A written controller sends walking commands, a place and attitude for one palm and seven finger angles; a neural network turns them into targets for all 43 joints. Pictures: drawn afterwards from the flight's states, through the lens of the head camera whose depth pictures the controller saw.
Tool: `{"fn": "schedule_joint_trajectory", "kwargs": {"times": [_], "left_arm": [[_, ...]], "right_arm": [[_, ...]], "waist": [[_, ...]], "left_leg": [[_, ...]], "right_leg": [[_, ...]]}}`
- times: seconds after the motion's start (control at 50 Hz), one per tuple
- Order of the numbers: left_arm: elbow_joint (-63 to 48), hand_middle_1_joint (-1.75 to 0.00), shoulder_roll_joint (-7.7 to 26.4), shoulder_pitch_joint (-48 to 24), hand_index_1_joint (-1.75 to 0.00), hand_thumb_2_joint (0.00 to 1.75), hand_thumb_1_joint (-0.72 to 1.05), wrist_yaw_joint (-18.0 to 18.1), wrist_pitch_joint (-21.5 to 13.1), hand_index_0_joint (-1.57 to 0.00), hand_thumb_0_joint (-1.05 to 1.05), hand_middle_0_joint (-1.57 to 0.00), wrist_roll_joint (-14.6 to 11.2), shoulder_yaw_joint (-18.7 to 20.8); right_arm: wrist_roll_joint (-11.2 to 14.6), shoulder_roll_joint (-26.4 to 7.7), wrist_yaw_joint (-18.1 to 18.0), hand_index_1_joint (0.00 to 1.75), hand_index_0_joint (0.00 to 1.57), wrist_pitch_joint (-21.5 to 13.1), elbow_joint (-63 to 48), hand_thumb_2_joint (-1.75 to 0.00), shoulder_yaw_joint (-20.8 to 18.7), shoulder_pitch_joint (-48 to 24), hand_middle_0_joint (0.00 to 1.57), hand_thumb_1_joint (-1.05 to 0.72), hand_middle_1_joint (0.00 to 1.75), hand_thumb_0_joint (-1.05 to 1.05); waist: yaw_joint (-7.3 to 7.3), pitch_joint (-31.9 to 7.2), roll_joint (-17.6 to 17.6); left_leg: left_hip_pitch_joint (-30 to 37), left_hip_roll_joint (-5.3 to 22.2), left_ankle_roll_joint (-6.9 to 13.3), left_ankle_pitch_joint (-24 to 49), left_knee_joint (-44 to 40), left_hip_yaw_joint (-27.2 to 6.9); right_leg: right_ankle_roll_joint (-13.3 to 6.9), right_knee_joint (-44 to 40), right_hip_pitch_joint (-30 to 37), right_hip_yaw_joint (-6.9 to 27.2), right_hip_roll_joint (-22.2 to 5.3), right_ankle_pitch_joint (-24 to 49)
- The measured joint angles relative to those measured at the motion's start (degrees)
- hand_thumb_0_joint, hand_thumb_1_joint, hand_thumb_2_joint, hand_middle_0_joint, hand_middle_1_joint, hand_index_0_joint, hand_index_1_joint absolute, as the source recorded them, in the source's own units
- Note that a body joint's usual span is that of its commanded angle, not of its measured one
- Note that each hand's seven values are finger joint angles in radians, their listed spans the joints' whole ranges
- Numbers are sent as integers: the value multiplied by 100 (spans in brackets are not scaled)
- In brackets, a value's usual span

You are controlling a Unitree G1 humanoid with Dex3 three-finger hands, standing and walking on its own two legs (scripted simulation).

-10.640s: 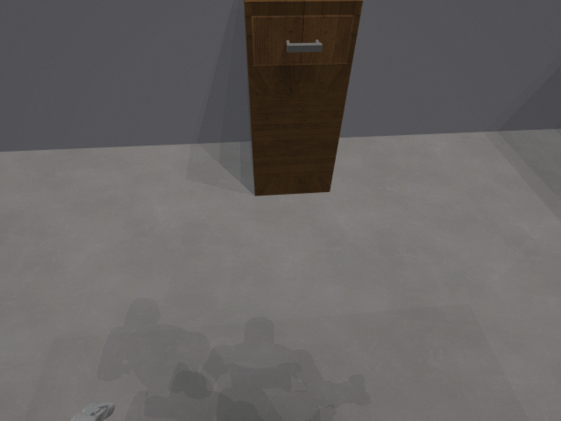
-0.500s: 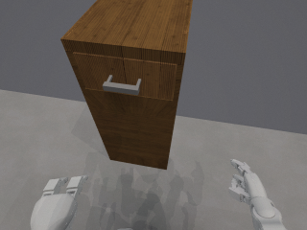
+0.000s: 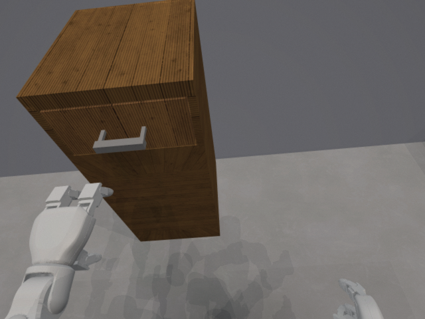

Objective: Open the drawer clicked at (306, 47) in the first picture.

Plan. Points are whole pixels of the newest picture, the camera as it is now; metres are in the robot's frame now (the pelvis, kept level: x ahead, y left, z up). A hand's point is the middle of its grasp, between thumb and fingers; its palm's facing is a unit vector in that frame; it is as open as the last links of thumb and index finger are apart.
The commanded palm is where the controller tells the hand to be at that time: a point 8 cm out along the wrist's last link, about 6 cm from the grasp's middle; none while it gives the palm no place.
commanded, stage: raise the hand with hooked fingers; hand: left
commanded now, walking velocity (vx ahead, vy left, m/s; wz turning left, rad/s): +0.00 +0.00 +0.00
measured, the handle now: (121, 138) +0.50 +0.27 +0.02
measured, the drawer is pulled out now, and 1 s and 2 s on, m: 0.00 0.00 0.00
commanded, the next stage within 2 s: move the hooked fingers above the handle in 0.90 s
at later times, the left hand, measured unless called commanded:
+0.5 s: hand (29, 181) +0.30 +0.33 +0.14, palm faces +0.16 -0.05 -0.99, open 13.8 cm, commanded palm +0.26 +0.32 +0.19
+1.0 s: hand (16, 184) +0.29 +0.35 +0.14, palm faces +0.14 -0.05 -0.99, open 13.9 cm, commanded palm +0.26 +0.33 +0.19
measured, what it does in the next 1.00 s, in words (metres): shifts its weight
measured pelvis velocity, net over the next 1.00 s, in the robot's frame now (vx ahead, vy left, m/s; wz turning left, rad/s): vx -0.02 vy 0.08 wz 0.03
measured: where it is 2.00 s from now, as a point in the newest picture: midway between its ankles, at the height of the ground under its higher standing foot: outside the picture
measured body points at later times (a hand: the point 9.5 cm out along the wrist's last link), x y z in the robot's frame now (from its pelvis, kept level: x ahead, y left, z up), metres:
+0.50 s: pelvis -0.01 +0.07 +0.02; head -0.01 +0.04 +0.47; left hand +0.29 +0.33 +0.19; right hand +0.22 -0.11 -0.07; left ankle -0.03 +0.15 -0.72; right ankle -0.01 -0.06 -0.72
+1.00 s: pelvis -0.02 +0.08 +0.02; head +0.01 +0.06 +0.47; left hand +0.28 +0.35 +0.19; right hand +0.16 -0.13 -0.10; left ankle -0.03 +0.15 -0.72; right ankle -0.01 -0.06 -0.72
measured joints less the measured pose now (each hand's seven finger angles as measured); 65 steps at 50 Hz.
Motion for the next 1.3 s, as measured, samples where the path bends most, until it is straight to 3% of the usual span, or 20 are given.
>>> {"fn": "schedule_joint_trajectory", "kwargs": {"times": [0.04,0.1,0.16,0.22,0.3,0.38,0.56,0.62,0.7,0.84,0.94,1.06,1.16,1.3], "left_arm": [[71,-96,-22,-206,-95,47,-12,183,100,-29,0,-29,42,41],[268,-100,-112,-555,-100,44,-19,211,549,-30,0,-29,-16,3],[408,-104,-189,-877,-104,41,-26,-49,1054,-30,0,-30,-127,-184],[446,-109,-208,-1159,-109,38,-33,-440,1342,-30,0,-30,-172,-466],[446,-114,-119,-1545,-114,34,-40,-849,1332,-31,0,-31,-21,-785],[566,-117,-9,-2037,-117,32,-45,-1034,1292,-32,0,-31,100,-894],[1039,-120,212,-3102,-120,31,-49,-1780,1681,-32,-1,-31,0,-882],[1033,-120,230,-3079,-120,31,-49,-2063,1590,-31,-1,-31,-44,-841],[803,-120,232,-2730,-120,31,-49,-2235,1212,-31,-1,-31,-70,-810],[406,-120,315,-2400,-120,30,-49,-1710,561,-32,-1,-32,-79,-668],[605,-120,325,-2639,-120,30,-49,-1417,838,-32,0,-32,-96,-514],[769,-120,213,-2684,-120,30,-49,-1694,1243,-31,-1,-31,-100,-707],[1173,-120,188,-2871,-120,30,-50,-1824,934,-32,-1,-31,-16,-928],[1910,-120,351,-3387,-120,30,-49,-1583,553,-32,0,-32,55,-678]], "right_arm": [[33,-67,13,30,20,-6,86,-90,-137,-4,20,-90,30,2],[119,-92,40,30,19,33,171,-90,-238,-88,19,-90,30,2],[208,-32,9,30,19,59,162,-90,-207,-213,19,-91,30,2],[258,100,-60,30,19,61,82,-90,-79,-354,19,-91,30,2],[252,328,-106,30,19,44,-61,-90,143,-514,19,-90,30,2],[277,519,-79,30,20,52,-152,-90,332,-616,20,-90,30,1],[326,638,39,30,20,198,-158,-90,547,-506,20,-90,30,1],[313,596,99,30,20,231,-158,-90,542,-364,20,-90,30,1],[255,498,170,30,20,211,-152,-90,474,-134,20,-90,30,1],[207,352,218,30,20,109,60,-90,266,135,20,-90,30,1],[275,330,252,30,20,131,197,-90,200,79,20,-90,30,2],[301,345,232,30,20,178,92,-90,246,-109,20,-90,30,2],[290,396,107,30,20,137,16,-90,353,-265,20,-90,30,1],[307,415,-37,30,20,72,-13,-90,334,-246,20,-90,30,1]], "waist": [[5,-13,7],[21,-51,44],[38,-54,95],[64,-27,120],[129,40,97],[206,117,87],[285,285,102],[255,305,105],[205,370,98],[274,476,90],[321,443,125],[263,365,202],[228,355,143],[186,359,38]], "left_leg": [[-16,-16,-68,-9,-7,-11],[53,-52,-107,31,-72,-3],[263,-99,-55,98,-213,8],[515,-143,31,177,-369,13],[821,-192,125,266,-539,11],[1062,-242,196,344,-675,-12],[1328,-362,343,572,-995,-70],[1334,-385,387,627,-1081,-47],[1329,-400,427,667,-1149,-14],[1252,-416,433,699,-1156,-39],[1165,-421,401,735,-1157,-74],[1195,-394,361,776,-1223,-96],[1215,-334,292,758,-1207,-114],[1088,-204,150,704,-1118,-171]], "right_leg": [[35,3,-17,-6,-22,1],[107,-67,62,12,-67,34],[189,-225,287,39,-126,93],[264,-422,566,60,-182,168],[339,-668,918,74,-246,269],[410,-897,1217,64,-312,363],[529,-1365,1583,26,-464,596],[542,-1469,1595,51,-493,655],[525,-1556,1593,83,-511,704],[475,-1590,1540,48,-531,731],[513,-1574,1455,9,-541,750],[561,-1599,1465,-10,-524,780],[519,-1532,1454,-32,-464,758],[381,-1456,1330,-99,-329,739]]}}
